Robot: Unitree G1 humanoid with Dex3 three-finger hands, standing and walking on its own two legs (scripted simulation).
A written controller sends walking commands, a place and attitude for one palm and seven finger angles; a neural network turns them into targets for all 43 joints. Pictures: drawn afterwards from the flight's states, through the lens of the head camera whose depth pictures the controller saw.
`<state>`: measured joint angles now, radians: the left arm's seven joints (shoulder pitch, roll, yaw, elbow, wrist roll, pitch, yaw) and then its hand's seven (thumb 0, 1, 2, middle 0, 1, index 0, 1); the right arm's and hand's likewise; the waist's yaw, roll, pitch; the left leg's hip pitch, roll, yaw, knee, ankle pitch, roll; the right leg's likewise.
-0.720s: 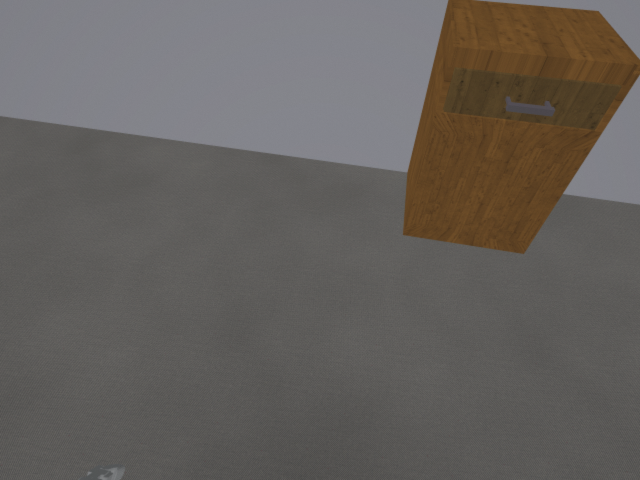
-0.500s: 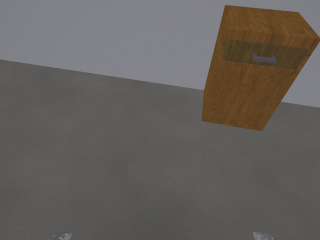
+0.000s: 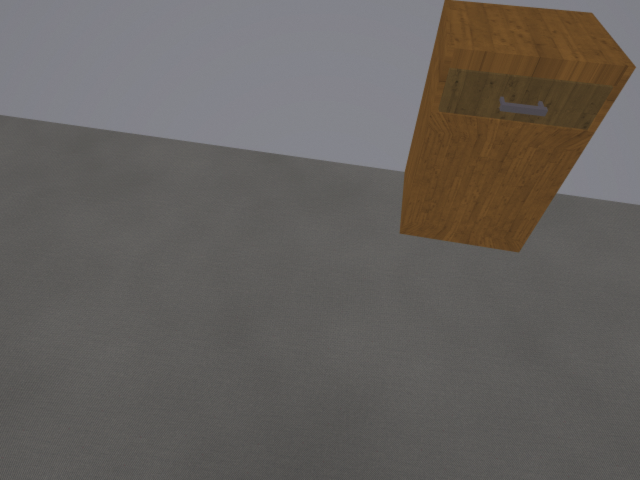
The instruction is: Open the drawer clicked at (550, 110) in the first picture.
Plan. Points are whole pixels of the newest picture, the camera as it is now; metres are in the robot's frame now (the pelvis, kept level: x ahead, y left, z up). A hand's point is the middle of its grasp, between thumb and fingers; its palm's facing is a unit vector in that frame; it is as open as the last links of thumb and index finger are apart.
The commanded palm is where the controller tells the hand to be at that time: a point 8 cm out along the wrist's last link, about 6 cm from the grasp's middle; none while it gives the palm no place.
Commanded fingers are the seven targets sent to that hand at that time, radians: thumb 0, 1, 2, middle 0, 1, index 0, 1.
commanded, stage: stand and wait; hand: left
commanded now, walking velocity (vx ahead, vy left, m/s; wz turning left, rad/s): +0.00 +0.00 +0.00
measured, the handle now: (522, 105) +1.17 -0.56 -0.11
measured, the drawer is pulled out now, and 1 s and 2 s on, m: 0.00 0.00 0.00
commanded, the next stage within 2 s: look at it before walking up in 0.10 s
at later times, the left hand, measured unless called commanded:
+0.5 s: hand out of the picture +0.07 +0.24 -0.16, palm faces -0.03 -0.94 -0.33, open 7.4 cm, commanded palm none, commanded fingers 0.00 0.90 0.90 -0.20 -0.30 -0.20 -0.30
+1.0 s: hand out of the picture +0.07 +0.23 -0.16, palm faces -0.06 -0.94 -0.33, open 7.4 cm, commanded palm none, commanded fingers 0.00 0.90 0.90 -0.20 -0.30 -0.20 -0.30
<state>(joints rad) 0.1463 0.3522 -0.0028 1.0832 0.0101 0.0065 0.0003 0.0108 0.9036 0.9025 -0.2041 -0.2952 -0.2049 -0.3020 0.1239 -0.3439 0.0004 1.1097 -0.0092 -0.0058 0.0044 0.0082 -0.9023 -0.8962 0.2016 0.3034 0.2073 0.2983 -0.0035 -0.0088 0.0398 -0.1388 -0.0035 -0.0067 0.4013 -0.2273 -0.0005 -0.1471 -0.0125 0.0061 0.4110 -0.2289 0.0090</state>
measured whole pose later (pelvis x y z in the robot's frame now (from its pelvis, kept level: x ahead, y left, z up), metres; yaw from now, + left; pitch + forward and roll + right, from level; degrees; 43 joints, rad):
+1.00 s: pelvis +0.00 -0.01 +0.00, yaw -3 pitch -1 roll +0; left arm 0.17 0.32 0.01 1.05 0.01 0.04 0.01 0.01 0.90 0.90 -0.20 -0.29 -0.20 -0.30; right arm 0.10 -0.31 -0.01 1.06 -0.01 0.01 -0.01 0.01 -0.90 -0.90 0.20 0.30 0.21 0.30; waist 0.01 -0.01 0.04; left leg -0.17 0.03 0.04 0.44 -0.25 -0.02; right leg -0.21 0.02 0.05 0.47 -0.24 0.00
